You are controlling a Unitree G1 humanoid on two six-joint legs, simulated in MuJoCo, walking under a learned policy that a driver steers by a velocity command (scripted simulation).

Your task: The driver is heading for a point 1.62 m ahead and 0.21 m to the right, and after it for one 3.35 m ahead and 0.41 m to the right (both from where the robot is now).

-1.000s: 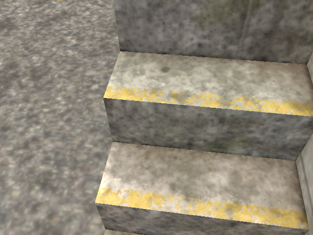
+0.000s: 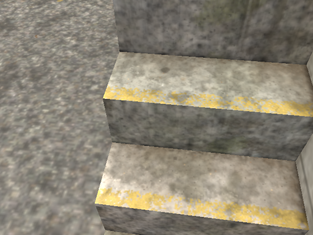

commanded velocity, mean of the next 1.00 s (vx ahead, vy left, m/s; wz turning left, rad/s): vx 0.23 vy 0.07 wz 0.00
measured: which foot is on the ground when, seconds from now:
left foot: down 0.00-1.00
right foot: down 0.00-1.00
